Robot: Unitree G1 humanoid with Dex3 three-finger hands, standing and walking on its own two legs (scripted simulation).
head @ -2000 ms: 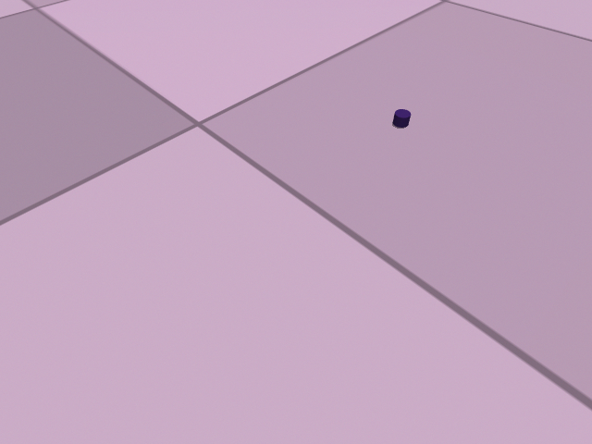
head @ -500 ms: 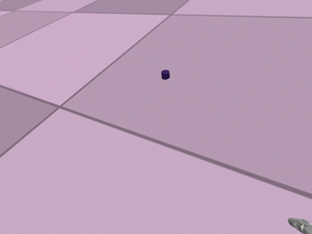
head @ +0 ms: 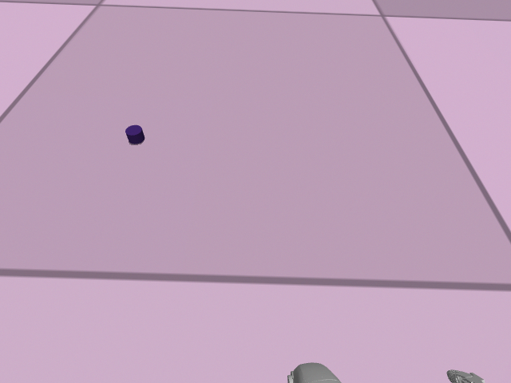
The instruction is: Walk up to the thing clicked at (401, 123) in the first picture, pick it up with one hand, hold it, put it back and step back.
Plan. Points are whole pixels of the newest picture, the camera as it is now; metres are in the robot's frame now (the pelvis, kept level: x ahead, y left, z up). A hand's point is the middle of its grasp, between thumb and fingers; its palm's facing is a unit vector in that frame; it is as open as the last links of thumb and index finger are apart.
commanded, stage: walk up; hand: left
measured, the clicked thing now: (135, 134) +1.54 +0.55 -0.72
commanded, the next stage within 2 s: none
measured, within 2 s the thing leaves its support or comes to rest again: neither
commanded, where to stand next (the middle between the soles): +1.11 +0.73 m, yaw -62 degrees
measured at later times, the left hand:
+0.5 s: hand (92, 234) +0.46 +0.32 -0.11, palm faces -0.25 -0.81 -0.52, open 7.4 cm
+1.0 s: hand (74, 152) +0.73 +0.44 -0.12, palm faces -0.51 -0.64 -0.57, open 7.4 cm
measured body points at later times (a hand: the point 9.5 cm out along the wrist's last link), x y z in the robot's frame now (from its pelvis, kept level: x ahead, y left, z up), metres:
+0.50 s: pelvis +0.27 +0.08 -0.01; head +0.28 +0.04 +0.44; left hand +0.47 +0.37 -0.07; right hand +0.28 -0.25 -0.13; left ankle +0.33 +0.24 -0.66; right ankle +0.27 -0.06 -0.72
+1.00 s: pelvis +0.50 +0.22 -0.01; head +0.51 +0.17 +0.44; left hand +0.76 +0.47 -0.08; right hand +0.36 -0.09 -0.14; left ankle +0.54 +0.29 -0.72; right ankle +0.54 +0.11 -0.71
